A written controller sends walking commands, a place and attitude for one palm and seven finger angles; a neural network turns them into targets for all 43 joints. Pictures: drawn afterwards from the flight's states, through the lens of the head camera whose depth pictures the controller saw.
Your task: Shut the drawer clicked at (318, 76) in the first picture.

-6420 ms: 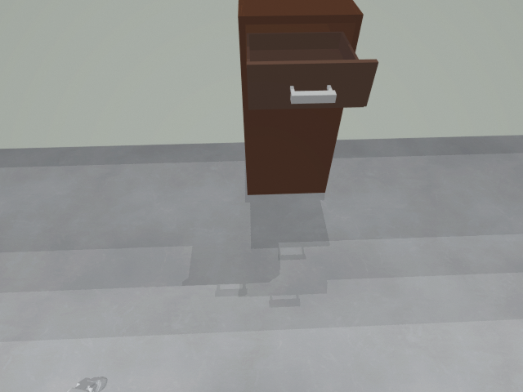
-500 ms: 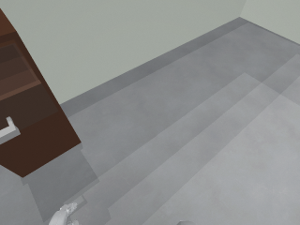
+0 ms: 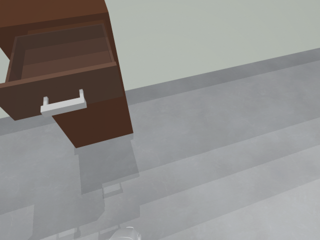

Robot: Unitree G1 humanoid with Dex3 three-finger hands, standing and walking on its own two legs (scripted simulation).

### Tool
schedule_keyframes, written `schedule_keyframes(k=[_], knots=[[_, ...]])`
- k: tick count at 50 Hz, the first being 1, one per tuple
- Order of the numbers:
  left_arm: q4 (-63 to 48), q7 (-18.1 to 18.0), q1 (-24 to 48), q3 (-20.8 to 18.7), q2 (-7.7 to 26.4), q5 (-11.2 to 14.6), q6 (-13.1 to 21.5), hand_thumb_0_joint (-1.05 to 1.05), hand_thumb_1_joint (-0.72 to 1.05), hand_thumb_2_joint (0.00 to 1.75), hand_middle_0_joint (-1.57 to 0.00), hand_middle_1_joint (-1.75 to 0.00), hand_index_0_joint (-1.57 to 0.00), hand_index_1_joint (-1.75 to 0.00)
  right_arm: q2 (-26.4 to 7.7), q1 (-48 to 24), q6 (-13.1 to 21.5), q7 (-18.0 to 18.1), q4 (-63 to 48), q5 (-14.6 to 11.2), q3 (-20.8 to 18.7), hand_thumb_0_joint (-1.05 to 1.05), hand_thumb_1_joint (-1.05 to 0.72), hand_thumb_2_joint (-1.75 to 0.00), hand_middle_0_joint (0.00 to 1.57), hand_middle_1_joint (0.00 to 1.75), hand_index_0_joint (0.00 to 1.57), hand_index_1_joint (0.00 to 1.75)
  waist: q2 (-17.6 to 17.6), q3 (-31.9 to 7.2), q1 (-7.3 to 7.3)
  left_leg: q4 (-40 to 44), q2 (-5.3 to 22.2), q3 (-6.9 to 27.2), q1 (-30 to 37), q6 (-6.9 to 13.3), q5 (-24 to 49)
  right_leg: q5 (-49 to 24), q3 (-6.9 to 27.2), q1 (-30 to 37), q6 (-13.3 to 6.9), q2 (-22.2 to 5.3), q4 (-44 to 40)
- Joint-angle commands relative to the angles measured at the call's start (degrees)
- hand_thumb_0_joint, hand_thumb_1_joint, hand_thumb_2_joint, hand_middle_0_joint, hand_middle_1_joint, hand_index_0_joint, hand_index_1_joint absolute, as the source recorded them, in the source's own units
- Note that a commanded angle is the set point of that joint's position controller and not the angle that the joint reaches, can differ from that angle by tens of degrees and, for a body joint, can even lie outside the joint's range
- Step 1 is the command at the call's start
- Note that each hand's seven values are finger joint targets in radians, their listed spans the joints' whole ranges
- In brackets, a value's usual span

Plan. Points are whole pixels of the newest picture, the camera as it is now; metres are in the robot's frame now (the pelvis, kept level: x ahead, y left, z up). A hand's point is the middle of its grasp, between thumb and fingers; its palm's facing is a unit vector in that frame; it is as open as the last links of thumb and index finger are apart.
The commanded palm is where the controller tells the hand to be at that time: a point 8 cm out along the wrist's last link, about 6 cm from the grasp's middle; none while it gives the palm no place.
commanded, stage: turn to face it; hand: left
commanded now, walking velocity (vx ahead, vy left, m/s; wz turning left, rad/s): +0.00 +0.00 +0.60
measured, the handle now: (64, 101) +0.48 +0.33 +0.01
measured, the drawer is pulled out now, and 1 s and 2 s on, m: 0.29 0.29 0.29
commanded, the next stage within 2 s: take the last steps up to it in 0.66 s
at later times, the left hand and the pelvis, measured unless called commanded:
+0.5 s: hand out of the picture +0.08 +0.27 -0.14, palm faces +0.26 -0.93 -0.25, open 7.4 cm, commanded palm none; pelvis +0.02 +0.04 +0.01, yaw +14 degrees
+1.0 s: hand out of the picture -0.04 +0.16 -0.14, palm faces +0.46 -0.85 -0.24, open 7.3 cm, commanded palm none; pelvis +0.03 -0.01 +0.02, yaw +24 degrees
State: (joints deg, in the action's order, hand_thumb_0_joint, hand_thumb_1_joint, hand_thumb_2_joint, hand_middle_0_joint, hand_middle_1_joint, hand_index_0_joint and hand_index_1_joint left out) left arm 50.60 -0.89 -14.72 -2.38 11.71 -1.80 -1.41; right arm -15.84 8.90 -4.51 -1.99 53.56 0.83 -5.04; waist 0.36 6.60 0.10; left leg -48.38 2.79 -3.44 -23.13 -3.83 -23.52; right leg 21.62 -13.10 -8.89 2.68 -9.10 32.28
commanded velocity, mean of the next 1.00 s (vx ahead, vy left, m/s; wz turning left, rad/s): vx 0.08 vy -0.01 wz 0.27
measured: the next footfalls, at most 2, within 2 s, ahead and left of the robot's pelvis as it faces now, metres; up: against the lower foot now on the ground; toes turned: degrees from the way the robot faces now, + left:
left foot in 0.06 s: +0.05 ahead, +0.13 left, +0.00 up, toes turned +8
right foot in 0.66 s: +0.09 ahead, -0.09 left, +0.00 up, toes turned +15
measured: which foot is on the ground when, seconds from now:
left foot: up 0.00-0.04, down 0.06-0.66, up 0.68-1.00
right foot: down 0.00-0.06, up 0.08-0.64, down 0.66-1.00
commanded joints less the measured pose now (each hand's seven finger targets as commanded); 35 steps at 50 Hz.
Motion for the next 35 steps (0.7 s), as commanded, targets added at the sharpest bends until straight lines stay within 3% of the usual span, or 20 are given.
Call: schedule_keyframes(k=[1,2,3,4,5,6,8,11,16,19,20,24,27,30,31,32,33,34,35], knots=[[-3.1,-0.7,-1.2,-4.1,13.4,0.6,0.7,0.0,0.9,0.9,-0.2,-0.3,-0.2,-0.3,-3.9,1.4,2.9,0.4,-5.4,0.1,-0.4,0.0,-0.9,-0.9,0.2,0.3,0.2,0.3,9.6,-10.1,-0.64,18.2,-2.9,-3.6,9.8,1.8,10.0,-36.1,2.9,3.0,-4.5,-10.3,4.7],[-3.8,-0.4,-1.2,-3.8,12.1,1.1,0.6,0.0,0.9,0.9,-0.2,-0.3,-0.2,-0.3,-8.1,6.8,3.5,0.5,-4.4,0.3,-1.5,0.0,-0.9,-0.9,0.2,0.3,0.2,0.3,0.3,-14.2,-3.71,23.0,2.2,3.9,21.8,4.4,23.0,-26.2,1.4,-5.9,-1.4,-7.7,16.8],[-6.4,0.2,0.4,-2.7,7.5,1.6,0.6,0.0,0.9,0.9,-0.2,-0.3,-0.2,-0.3,-15.1,11.5,4.1,1.0,-4.0,0.3,-3.3,0.0,-0.9,-0.9,0.2,0.3,0.2,0.3,-19.0,-16.6,-6.16,24.3,19.3,26.9,30.4,13.0,51.7,15.5,2.1,-23.6,3.5,1.6,30.8],[-7.7,-0.5,3.8,-2.1,8.1,1.1,-0.2,0.0,0.9,0.9,-0.2,-0.3,-0.2,-0.3,-16.4,15.1,3.6,1.4,-2.4,-0.7,-3.1,0.0,-0.9,-0.9,0.2,0.3,0.2,0.3,-14.6,-18.1,-6.94,23.3,22.1,26.5,29.5,16.7,59.5,18.9,9.8,-24.3,2.6,1.7,36.1],[-7.1,-0.8,4.5,-2.3,8.1,1.0,-0.5,0.0,0.9,0.9,-0.2,-0.3,-0.2,-0.3,-14.1,12.7,3.7,1.9,-2.5,-0.3,-2.6,0.0,-0.9,-0.9,0.2,0.3,0.2,0.3,-12.2,-16.3,-5.74,24.3,19.9,23.2,26.8,16.7,52.5,16.0,11.8,-25.0,2.2,0.5,37.6],[-6.2,-0.8,5.8,-2.6,7.8,1.0,-0.4,0.0,0.9,0.9,-0.2,-0.3,-0.2,-0.3,-12.4,9.2,3.9,2.6,-3.6,0.0,-2.3,0.0,-0.9,-0.9,0.2,0.3,0.2,0.3,-13.4,-13.2,-5.21,24.6,16.9,22.8,23.6,16.1,47.8,12.4,12.3,-26.4,2.4,0.7,38.6],[-4.1,-0.2,4.2,-2.8,8.6,0.9,-0.5,0.0,0.9,0.9,-0.2,-0.3,-0.2,-0.3,-8.9,2.4,4.0,2.9,-5.4,0.2,-0.7,0.0,-0.9,-0.9,0.2,0.3,0.2,0.3,-11.5,-8.6,-1.84,26.3,11.5,16.9,16.5,13.1,42.3,4.3,13.3,-23.6,2.6,1.1,38.1],[-2.6,0.1,1.3,-2.7,8.2,0.9,-0.6,0.0,0.9,0.9,-0.2,-0.3,-0.2,-0.3,-8.0,1.6,4.5,2.8,-5.9,0.0,-0.4,0.0,-0.9,-0.9,0.2,0.3,0.2,0.3,-7.8,-10.2,-0.53,27.2,9.3,14.5,16.8,12.5,41.6,0.2,12.7,-21.3,3.0,2.6,35.3],[-3.3,-0.3,3.5,-2.5,7.9,0.8,-0.7,0.0,0.9,0.9,-0.2,-0.3,-0.2,-0.3,-7.6,4.2,4.3,2.7,-5.2,0.1,-0.5,0.0,-0.9,-0.9,0.2,0.3,0.2,0.3,-5.7,-9.4,-1.24,28.9,9.3,18.7,17.7,13.6,36.9,-1.1,13.3,-21.8,3.5,3.6,30.4],[-4.2,-0.5,5.9,-2.4,7.6,0.9,-0.5,0.0,0.9,0.9,-0.2,-0.3,-0.2,-0.3,-7.4,6.0,4.2,2.8,-4.4,0.3,-0.6,0.0,-0.9,-0.9,0.2,0.3,0.2,0.3,-7.8,-8.9,-2.0,28.7,9.4,21.3,19.0,14.3,37.2,0.5,13.6,-22.2,3.4,4.3,26.5],[-4.4,-0.6,6.9,-2.3,7.3,1.0,-0.5,0.0,0.9,0.9,-0.2,-0.3,-0.2,-0.3,-7.0,6.6,4.1,2.9,-4.2,0.4,-0.7,0.0,-0.9,-0.9,0.2,0.3,0.2,0.3,-6.7,-8.8,-2.36,28.5,9.4,22.3,19.0,14.6,37.3,1.2,13.6,-21.7,3.3,4.7,25.3],[-5.1,-0.7,8.5,-1.8,6.2,1.2,-0.2,0.0,0.9,0.9,-0.2,-0.3,-0.2,-0.3,-6.6,7.8,3.9,3.1,-3.4,0.6,-0.6,0.0,-0.9,-0.9,0.2,0.3,0.2,0.3,-7.9,-8.5,-2.58,27.6,9.4,24.5,18.6,15.1,39.0,3.5,13.5,-19.0,2.5,6.1,18.8],[-4.4,-1.0,6.4,-1.6,5.2,1.6,0.1,0.0,0.9,0.9,-0.2,-0.3,-0.2,-0.3,-6.3,6.6,3.7,3.2,-3.1,0.7,-0.6,0.0,-0.9,-0.9,0.2,0.3,0.2,0.3,-8.2,-8.9,-1.47,26.6,8.8,25.3,14.3,14.7,39.5,2.8,13.1,-11.6,1.4,7.6,11.8],[-3.1,-1.2,2.5,-1.7,5.4,1.7,0.8,0.0,0.9,0.9,-0.2,-0.3,-0.2,-0.3,-5.5,6.0,3.7,3.1,-2.6,0.3,-0.5,0.0,-0.9,-0.9,0.2,0.3,0.2,0.3,-6.3,-9.8,0.5,23.7,6.5,24.8,9.6,12.5,36.2,-6.3,12.6,-2.0,0.7,8.3,-1.6],[-2.5,-1.4,1.0,-1.9,6.2,1.7,1.4,0.0,0.9,0.9,-0.2,-0.3,-0.2,-0.3,-4.6,6.0,3.8,2.9,-2.5,-0.1,-0.3,0.0,-0.9,-0.9,0.2,0.3,0.2,0.3,-3.9,-10.3,1.3,21.4,4.4,23.4,6.0,10.2,30.2,-12.1,13.5,4.1,0.5,6.9,-9.1],[-2.0,-1.6,-0.7,-2.3,9.0,1.2,2.0,0.0,0.9,0.9,-0.2,-0.3,-0.2,-0.3,-2.0,6.8,4.0,2.6,-2.3,-0.7,0.1,0.0,-0.9,-0.9,0.2,0.3,0.2,0.3,3.2,-12.2,1.49,15.4,0.4,19.1,-0.3,6.7,18.5,-15.8,21.0,11.4,-1.6,-1.0,-13.8],[-1.9,-1.8,-1.3,-3.1,13.2,0.5,2.3,0.0,0.9,0.9,-0.2,-0.3,-0.2,-0.3,0.7,6.7,4.0,2.6,-3.6,-0.8,0.5,0.0,-0.9,-0.9,0.2,0.3,0.2,0.3,15.9,-10.6,1.7,4.6,-7.4,8.6,-8.6,2.7,-4.8,-24.7,34.0,12.3,-8.1,-14.4,-14.9],[-2.7,-1.5,-1.5,-3.1,14.1,0.7,1.8,0.0,0.9,0.9,-0.2,-0.3,-0.2,-0.3,-2.1,7.3,3.2,2.9,-3.7,-0.2,-0.7,0.0,-0.9,-0.9,0.2,0.3,0.2,0.3,11.1,-10.4,1.72,-5.9,-6.3,9.3,-5.4,2.3,-10.9,-27.7,33.5,4.1,-12.9,-19.2,-15.6],[-3.1,-1.8,1.5,-3.0,11.1,0.9,1.8,0.0,0.9,0.9,-0.2,-0.3,-0.2,-0.3,-2.1,7.0,2.3,2.8,-2.3,0.3,-0.8,0.0,-0.9,-0.9,0.2,0.3,0.2,0.3,8.0,-8.3,0.32,-12.2,-4.8,10.4,-5.8,2.3,-8.0,-24.6,29.5,0.9,-13.6,-15.2,-16.3]])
